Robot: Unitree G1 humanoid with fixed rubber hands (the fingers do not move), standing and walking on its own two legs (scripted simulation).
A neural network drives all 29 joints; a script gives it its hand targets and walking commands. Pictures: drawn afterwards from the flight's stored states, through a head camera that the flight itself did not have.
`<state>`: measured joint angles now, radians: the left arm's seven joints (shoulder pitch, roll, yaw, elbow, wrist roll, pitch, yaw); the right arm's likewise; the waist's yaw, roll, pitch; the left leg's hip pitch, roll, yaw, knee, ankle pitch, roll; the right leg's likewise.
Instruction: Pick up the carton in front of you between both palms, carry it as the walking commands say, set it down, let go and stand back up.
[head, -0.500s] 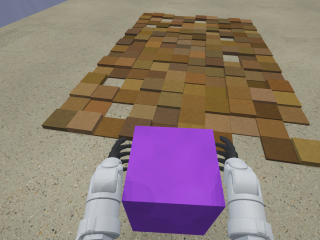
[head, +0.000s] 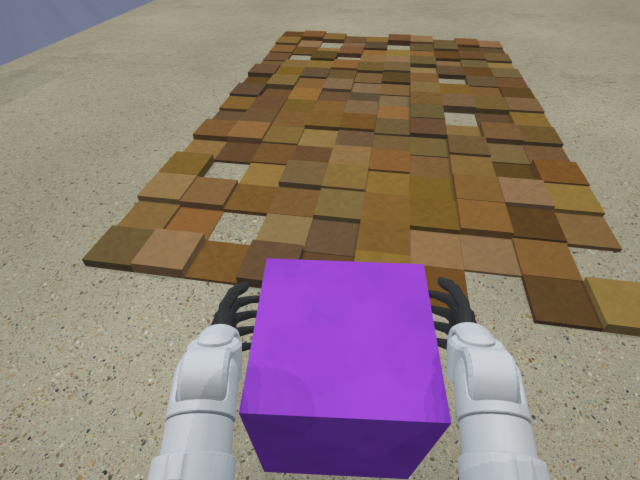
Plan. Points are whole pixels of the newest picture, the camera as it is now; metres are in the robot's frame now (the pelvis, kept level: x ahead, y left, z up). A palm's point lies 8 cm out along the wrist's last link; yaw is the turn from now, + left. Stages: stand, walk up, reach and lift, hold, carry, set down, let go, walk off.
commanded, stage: carry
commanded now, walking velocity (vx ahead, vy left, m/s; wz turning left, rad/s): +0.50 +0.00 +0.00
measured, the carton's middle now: (340, 373) +0.28 +0.00 -0.03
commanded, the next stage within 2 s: none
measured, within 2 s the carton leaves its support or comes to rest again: neither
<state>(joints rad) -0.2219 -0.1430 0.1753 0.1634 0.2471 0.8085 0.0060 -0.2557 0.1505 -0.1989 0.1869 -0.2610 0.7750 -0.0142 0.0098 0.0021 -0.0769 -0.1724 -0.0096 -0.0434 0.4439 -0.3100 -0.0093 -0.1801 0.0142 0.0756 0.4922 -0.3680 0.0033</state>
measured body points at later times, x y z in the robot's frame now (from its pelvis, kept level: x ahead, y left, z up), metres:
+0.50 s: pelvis +0.18 +0.00 +0.00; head +0.17 +0.00 +0.45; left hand +0.45 +0.15 +0.07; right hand +0.45 -0.15 +0.08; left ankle +0.15 +0.09 -0.74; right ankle +0.12 -0.11 -0.68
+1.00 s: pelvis +0.48 -0.06 +0.01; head +0.51 -0.08 +0.45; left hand +0.77 +0.10 +0.08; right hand +0.79 -0.20 +0.08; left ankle +0.53 +0.08 -0.68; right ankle +0.45 -0.13 -0.74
